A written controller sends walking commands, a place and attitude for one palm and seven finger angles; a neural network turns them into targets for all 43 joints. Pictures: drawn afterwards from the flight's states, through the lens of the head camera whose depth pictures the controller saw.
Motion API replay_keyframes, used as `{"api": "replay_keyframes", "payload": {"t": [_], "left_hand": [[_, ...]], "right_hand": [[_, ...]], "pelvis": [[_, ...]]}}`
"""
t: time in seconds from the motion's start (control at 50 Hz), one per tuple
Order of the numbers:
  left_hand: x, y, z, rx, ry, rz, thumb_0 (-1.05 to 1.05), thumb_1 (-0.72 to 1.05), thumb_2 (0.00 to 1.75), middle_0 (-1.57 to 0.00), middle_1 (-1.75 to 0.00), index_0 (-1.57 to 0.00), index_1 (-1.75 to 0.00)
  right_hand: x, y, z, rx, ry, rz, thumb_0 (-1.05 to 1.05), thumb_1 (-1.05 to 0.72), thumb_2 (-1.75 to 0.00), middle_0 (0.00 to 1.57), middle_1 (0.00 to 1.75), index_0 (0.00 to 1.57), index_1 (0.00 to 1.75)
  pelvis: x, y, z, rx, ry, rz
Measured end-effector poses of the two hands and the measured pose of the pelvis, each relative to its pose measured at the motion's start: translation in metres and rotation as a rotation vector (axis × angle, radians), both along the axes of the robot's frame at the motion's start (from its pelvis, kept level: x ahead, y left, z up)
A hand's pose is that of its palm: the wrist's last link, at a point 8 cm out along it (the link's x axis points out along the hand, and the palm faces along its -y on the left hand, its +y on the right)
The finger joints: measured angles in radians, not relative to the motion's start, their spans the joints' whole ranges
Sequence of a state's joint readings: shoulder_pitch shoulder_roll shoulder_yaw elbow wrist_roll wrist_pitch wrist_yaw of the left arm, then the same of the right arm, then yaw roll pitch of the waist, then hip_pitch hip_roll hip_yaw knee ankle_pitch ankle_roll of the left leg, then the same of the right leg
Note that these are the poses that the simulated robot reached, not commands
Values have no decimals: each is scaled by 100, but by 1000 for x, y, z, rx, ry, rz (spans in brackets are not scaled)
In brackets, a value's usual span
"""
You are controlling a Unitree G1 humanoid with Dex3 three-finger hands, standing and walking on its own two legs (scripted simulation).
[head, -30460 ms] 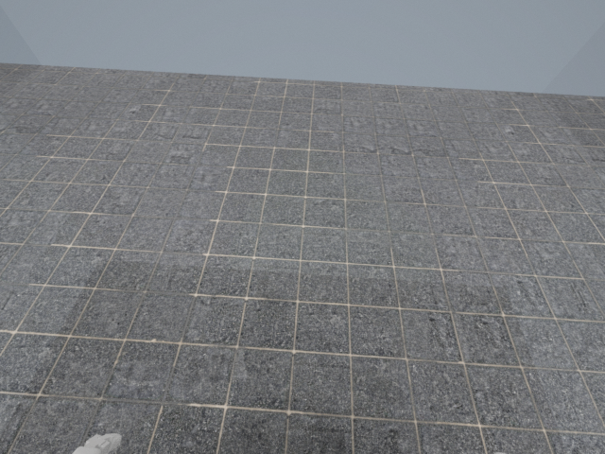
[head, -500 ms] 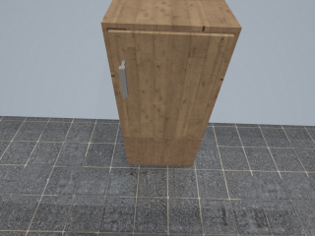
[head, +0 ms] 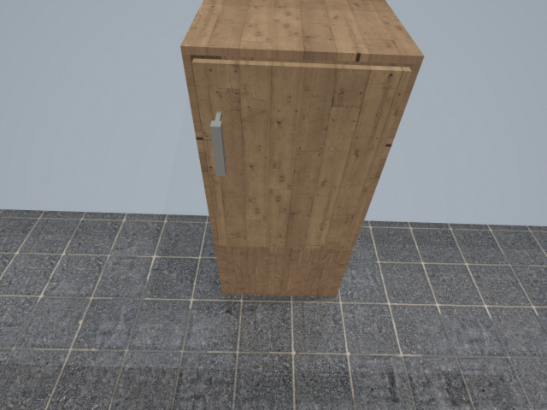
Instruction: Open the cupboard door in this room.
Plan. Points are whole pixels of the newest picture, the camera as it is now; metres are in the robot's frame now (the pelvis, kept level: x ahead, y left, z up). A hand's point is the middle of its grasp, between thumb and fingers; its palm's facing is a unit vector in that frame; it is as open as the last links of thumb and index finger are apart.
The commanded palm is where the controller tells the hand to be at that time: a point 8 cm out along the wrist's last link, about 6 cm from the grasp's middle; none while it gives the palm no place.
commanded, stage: shuffle to correct the standing spot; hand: left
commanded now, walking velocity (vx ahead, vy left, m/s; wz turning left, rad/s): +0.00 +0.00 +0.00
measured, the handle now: (220, 144) +0.63 +0.16 +0.03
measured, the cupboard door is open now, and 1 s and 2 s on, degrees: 0 0 0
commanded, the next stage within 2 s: come to a stop and stand still in 0.50 s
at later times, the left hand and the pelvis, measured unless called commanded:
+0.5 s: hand out of the picture -0.01 +0.15 -0.18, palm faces +0.07 -0.98 -0.18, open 7.4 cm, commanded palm none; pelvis +0.05 -0.02 -0.01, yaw +0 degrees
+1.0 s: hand (196, 404) +0.17 +0.14 -0.17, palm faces +0.02 -0.97 -0.23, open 7.4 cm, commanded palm none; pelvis +0.09 -0.05 +0.00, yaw -2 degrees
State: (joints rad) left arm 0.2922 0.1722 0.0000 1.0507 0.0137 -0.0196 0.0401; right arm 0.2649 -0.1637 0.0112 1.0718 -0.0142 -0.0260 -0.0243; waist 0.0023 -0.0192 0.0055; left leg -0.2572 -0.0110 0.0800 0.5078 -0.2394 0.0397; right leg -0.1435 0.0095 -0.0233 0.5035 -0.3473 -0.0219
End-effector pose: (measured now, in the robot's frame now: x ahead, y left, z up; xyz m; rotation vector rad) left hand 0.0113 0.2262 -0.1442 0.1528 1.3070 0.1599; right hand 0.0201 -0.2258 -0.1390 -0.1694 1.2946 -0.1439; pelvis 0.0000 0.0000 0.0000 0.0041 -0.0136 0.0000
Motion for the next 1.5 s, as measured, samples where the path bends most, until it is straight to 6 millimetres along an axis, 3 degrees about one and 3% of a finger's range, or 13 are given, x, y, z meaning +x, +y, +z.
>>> {"api": "replay_keyframes", "payload": {"t": [0.22, 0.44, 0.52, 0.66, 0.74, 0.8, 0.92, 1.0, 1.06, 1.16, 1.32, 1.4, 1.5], "left_hand": [[-11, -1, -6, -26, 63, -4, 0, 91, 90, -20, -30, -20, -30], [-25, -22, -5, -26, 155, 44, 0, 91, 90, -20, -30, -20, -30], [-33, -32, -4, -36, 192, 83, 0, 91, 90, -20, -30, -20, -30], [-38, -37, -15, -94, 340, 89, 0, 91, 90, -20, -30, -20, -30], [-1, -28, -20, -79, 317, 53, 0, 91, 90, -20, -30, -20, -30], [45, -22, -15, -55, 208, 38, 0, 91, 90, -20, -30, -20, -30], [123, -24, 1, -7, -4, -1, 0, 91, 90, -20, -30, -20, -30], [150, -38, 10, 28, -90, -32, 0, 91, 90, -20, -30, -20, -30], [156, -53, 11, 63, -146, -51, 0, 91, 90, -20, -30, -20, -30], [138, -79, 22, 63, -137, -51, 0, 91, 90, -20, -30, -20, -30], [99, -84, 31, 64, -101, 27, 0, 92, 90, -20, -30, -20, -30], [68, -80, 28, 55, -46, 66, 0, 91, 90, -20, -30, -20, -30], [27, -68, 19, 33, 48, 108, 0, 91, 90, -20, -30, -20, -30]], "right_hand": [[1, 1, 1, -5, 23, -8, 0, -92, -90, 20, 30, 20, 29], [6, -15, -11, 16, 99, -30, 0, -91, -90, 20, 30, 20, 30], [39, -18, -6, 7, 89, -2, 0, -91, -90, 20, 30, 19, 29], [139, -12, -1, -33, -114, 24, 1, -92, -90, 20, 30, 19, 29], [158, -5, 7, -37, -176, -5, 0, -92, -90, 20, 30, 19, 29], [155, -6, 13, -38, -162, -20, -1, -93, -90, 20, 30, 20, 30], [140, -33, 14, -43, -103, -18, -2, -95, -90, 20, 30, 20, 30], [122, -54, 2, -16, -73, -37, -1, -93, -90, 20, 30, 20, 30], [107, -72, -17, 19, -53, -57, -1, -92, -90, 20, 30, 20, 30], [80, -89, -22, 55, 17, -73, 0, -92, -90, 20, 30, 19, 29], [51, -102, -3, 55, 102, -35, 0, -91, -90, 20, 30, 19, 29], [53, -104, 2, 34, 108, -4, 0, -91, -90, 20, 30, 19, 29], [72, -92, 10, 9, 54, 35, 0, -91, -90, 20, 30, 19, 29]], "pelvis": [[5, 1, -1, 3, 8, -9], [34, -17, -8, -3, 45, -2], [53, -19, -6, -1, 45, -1], [89, -9, -16, -13, 28, -21], [102, -8, -13, -2, 7, -57], [103, -11, -4, -7, 5, -50], [95, -27, 3, -12, 11, -38], [87, -47, -1, -3, 9, -32], [84, -65, -12, 27, 9, -35], [77, -82, -6, 32, -1, -20], [69, -95, 9, 55, 11, 6], [64, -92, 11, 53, 17, 14], [58, -80, 11, 40, 26, 18]]}}
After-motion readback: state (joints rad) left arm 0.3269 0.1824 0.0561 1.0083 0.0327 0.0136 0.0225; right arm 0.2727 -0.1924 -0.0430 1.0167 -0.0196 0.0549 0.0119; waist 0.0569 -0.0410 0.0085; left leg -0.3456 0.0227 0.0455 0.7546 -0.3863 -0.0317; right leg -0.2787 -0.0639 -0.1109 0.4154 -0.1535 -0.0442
